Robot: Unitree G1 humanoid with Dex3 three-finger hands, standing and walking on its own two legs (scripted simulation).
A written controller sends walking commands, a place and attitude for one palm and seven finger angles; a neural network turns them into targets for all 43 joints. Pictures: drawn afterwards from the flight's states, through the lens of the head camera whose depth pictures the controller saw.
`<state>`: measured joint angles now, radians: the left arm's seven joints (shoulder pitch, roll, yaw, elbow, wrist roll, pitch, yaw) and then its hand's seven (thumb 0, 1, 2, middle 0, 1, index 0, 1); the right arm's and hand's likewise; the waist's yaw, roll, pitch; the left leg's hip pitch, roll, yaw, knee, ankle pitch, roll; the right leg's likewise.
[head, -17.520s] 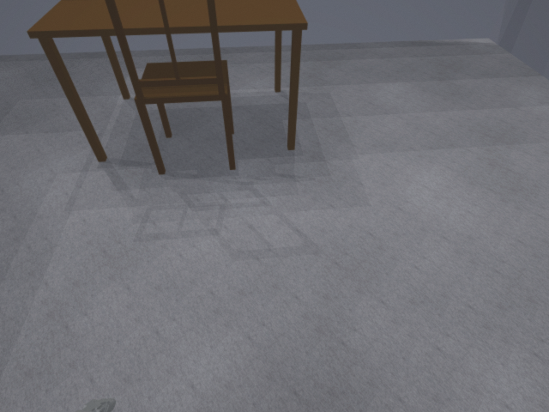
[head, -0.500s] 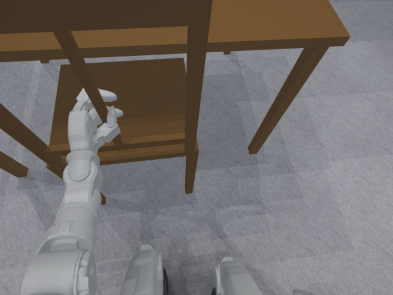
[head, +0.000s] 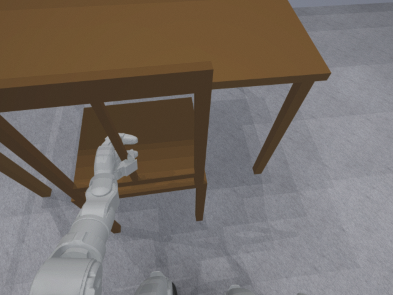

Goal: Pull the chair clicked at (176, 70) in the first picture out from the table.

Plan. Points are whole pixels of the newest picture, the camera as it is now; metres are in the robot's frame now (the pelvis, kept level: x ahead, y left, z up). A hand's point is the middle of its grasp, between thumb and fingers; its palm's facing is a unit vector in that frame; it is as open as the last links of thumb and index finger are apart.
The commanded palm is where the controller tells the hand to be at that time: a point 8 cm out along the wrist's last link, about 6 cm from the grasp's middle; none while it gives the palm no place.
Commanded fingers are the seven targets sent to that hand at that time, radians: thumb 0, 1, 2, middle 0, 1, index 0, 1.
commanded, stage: step backward, pulling the chair out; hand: left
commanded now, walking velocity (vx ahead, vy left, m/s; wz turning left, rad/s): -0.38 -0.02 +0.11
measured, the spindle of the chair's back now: (120, 148) +0.43 +0.17 -0.02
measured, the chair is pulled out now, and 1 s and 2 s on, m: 0.07 0.22 0.42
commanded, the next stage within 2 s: none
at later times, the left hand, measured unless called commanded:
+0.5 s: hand (138, 203) +0.31 +0.12 -0.03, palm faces +0.05 -0.99 -0.15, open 5.0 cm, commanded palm +0.31 +0.17 -0.02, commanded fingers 0.00 0.90 0.90 -0.50 -1.45 -0.50 -1.45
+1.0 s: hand (124, 230) +0.25 +0.14 -0.03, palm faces -0.01 -0.99 -0.16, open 5.0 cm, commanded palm +0.27 +0.19 -0.03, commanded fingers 0.00 0.90 0.90 -0.50 -1.45 -0.50 -1.45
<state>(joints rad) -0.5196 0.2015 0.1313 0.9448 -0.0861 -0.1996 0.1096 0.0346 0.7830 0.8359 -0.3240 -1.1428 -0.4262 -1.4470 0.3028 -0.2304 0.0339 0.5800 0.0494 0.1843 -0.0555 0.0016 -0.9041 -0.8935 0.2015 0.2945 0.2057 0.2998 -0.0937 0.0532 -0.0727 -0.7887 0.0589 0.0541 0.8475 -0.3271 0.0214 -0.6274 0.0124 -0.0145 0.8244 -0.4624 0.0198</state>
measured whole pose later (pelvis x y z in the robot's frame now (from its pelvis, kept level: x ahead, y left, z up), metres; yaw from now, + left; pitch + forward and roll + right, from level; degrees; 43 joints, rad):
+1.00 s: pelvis -0.12 +0.01 +0.03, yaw +0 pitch +2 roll -3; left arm -0.57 0.18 -0.01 1.08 -0.05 -0.21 0.09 0.05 0.74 0.85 -0.33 -1.23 -0.50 -1.45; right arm 0.15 -0.19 0.04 0.75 0.00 -0.09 -0.11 0.00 -0.90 -0.89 0.20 0.29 0.21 0.30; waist -0.02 0.03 0.17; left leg -0.50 0.05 0.02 0.52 -0.06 0.04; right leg -0.42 0.01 0.02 0.79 -0.51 0.00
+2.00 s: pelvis -0.30 -0.05 +0.02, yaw +5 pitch +3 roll +1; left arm -0.59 0.17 0.00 1.10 -0.06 -0.15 0.08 0.03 0.73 0.83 -0.35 -1.31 -0.50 -1.45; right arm 0.22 -0.23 0.00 0.78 0.03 -0.05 -0.12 0.00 -0.90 -0.89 0.20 0.29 0.21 0.30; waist -0.01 0.00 0.13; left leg -0.40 0.03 0.01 0.64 -0.28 -0.04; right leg -0.45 -0.06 -0.02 0.72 -0.32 0.02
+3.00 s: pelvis -0.45 -0.04 +0.03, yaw +4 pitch -3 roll +0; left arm -0.19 0.12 -0.05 0.84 -0.04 -0.12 0.07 0.02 0.73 0.83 -0.40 -1.36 -0.50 -1.45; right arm 0.26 -0.21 0.02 0.70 0.02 -0.02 -0.10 0.01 -0.90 -0.89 0.20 0.29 0.21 0.30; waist -0.01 0.04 0.07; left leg -0.28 0.05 0.01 0.56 -0.23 -0.02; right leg -0.30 -0.01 0.00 0.56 -0.22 0.01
